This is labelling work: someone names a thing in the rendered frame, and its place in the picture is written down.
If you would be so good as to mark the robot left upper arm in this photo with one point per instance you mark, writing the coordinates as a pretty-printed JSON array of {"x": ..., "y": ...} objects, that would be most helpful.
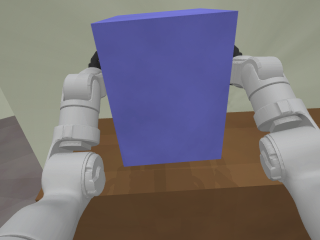
[{"x": 70, "y": 180}]

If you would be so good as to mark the pedestal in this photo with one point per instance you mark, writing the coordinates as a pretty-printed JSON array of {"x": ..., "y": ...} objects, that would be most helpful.
[{"x": 219, "y": 199}]

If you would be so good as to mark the robot left hand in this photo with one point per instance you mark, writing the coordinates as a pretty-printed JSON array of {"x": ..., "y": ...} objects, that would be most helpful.
[{"x": 94, "y": 62}]

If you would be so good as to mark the carton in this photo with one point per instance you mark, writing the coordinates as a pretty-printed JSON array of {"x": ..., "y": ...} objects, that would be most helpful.
[{"x": 167, "y": 78}]

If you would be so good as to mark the robot right forearm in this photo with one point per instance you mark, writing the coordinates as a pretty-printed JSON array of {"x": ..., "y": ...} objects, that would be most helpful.
[{"x": 274, "y": 103}]

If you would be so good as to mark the robot right upper arm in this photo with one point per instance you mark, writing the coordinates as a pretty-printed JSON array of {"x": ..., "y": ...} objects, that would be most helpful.
[{"x": 292, "y": 157}]

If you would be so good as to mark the robot left forearm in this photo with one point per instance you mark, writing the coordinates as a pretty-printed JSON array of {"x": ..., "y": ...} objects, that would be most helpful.
[{"x": 77, "y": 128}]

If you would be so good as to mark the robot right hand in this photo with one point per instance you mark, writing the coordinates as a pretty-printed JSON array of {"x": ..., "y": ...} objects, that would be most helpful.
[{"x": 236, "y": 53}]

